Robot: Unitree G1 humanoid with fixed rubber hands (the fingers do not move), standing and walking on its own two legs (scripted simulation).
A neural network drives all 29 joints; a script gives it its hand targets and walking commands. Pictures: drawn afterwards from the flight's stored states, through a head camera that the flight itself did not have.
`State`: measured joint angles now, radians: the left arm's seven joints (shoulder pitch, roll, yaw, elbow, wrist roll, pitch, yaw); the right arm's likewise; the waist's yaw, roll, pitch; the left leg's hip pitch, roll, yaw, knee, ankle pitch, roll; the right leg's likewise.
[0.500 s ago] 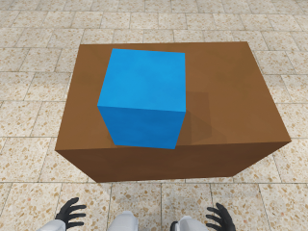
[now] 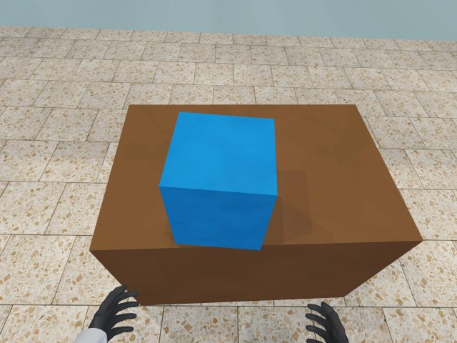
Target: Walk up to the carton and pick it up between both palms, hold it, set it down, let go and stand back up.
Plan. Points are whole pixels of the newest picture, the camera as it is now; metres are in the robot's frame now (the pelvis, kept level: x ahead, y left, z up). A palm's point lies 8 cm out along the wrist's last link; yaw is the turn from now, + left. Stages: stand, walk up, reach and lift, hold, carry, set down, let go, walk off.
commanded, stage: reach and lift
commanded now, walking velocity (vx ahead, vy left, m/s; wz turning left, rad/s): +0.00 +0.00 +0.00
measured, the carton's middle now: (221, 184) +0.46 +0.05 -0.07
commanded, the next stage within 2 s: none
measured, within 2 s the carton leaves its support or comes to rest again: neither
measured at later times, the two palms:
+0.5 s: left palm (100, 307) +0.19 +0.25 -0.08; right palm (336, 322) +0.19 -0.16 -0.07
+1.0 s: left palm (104, 275) +0.24 +0.25 -0.05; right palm (331, 289) +0.23 -0.16 -0.05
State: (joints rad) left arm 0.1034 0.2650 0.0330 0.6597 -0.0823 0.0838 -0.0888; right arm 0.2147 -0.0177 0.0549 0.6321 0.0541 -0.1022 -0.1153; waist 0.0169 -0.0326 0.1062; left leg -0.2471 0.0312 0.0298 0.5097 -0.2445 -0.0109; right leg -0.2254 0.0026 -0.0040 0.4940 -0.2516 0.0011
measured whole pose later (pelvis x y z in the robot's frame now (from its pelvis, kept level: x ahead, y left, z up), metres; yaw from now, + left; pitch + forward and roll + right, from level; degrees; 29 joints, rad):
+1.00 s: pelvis +0.01 +0.02 -0.01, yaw +0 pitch -2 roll -1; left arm -0.04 0.24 -0.01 0.81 -0.19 -0.41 -0.05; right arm -0.03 -0.08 0.06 0.88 0.18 -0.54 -0.07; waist 0.02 -0.02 0.05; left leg -0.28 0.02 0.03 0.64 -0.33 0.01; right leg -0.24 -0.01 0.00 0.59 -0.32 0.02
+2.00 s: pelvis +0.01 +0.01 +0.00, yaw +0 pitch +6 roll -1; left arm -0.62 0.31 0.01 1.05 -0.25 -0.16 -0.04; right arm -0.58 -0.16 0.12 0.97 0.34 -0.17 -0.16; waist 0.03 -0.02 -0.08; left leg -0.38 0.04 0.02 0.53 -0.25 -0.01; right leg -0.33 0.01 -0.01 0.45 -0.23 0.01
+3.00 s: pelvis +0.01 +0.01 -0.02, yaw +1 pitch +24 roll -2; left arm -0.97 0.32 -0.07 1.52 -0.31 -0.37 -0.02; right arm -0.89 -0.14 0.02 1.29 0.28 -0.26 -0.12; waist 0.00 -0.02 -0.24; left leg -0.81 0.04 -0.01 0.65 -0.26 -0.01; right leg -0.75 0.01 -0.04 0.58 -0.24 0.01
